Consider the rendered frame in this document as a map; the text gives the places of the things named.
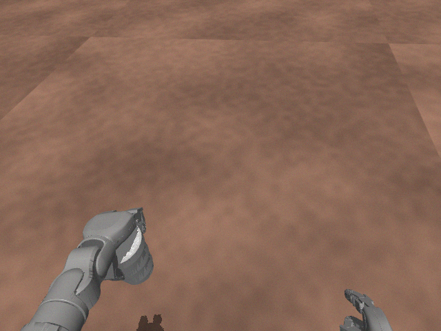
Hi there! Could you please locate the cup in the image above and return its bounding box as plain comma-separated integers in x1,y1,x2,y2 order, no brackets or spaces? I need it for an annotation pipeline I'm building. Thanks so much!
116,226,154,285

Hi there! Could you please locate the left robot arm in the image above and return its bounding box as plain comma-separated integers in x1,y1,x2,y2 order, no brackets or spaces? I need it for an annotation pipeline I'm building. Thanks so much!
20,235,116,331

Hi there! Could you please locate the left robot hand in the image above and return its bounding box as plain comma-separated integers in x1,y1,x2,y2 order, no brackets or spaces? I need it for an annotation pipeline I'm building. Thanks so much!
83,207,146,281

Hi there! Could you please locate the right robot hand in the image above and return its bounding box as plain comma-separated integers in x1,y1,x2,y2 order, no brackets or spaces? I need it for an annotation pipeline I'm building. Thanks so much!
340,289,393,331

